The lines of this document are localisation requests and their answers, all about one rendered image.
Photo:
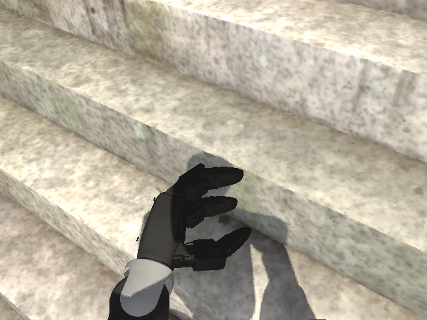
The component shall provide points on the robot left hand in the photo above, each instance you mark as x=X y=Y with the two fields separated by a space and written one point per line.
x=181 y=207

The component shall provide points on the left robot forearm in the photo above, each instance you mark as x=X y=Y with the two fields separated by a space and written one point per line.
x=144 y=292

